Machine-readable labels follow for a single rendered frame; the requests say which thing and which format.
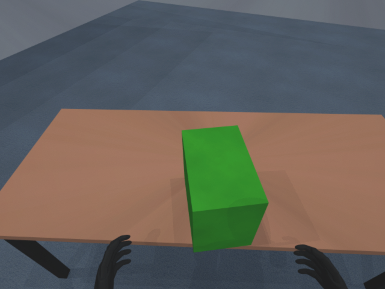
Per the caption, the robot left hand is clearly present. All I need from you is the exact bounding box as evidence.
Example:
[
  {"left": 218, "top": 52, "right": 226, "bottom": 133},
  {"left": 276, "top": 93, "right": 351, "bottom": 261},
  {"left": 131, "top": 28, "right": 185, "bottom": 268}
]
[{"left": 94, "top": 235, "right": 132, "bottom": 289}]

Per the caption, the carton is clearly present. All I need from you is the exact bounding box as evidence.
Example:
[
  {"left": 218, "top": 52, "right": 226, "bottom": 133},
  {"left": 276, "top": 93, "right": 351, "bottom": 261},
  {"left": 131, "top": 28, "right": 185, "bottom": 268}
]
[{"left": 182, "top": 125, "right": 269, "bottom": 252}]

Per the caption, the robot right hand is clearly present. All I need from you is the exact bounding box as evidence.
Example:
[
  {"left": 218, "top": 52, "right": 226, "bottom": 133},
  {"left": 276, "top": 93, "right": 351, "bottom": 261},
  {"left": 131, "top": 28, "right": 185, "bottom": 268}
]
[{"left": 294, "top": 244, "right": 348, "bottom": 289}]

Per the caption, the table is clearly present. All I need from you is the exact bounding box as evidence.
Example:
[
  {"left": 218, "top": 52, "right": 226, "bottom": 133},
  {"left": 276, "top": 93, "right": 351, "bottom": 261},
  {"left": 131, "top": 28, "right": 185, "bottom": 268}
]
[{"left": 0, "top": 109, "right": 385, "bottom": 289}]

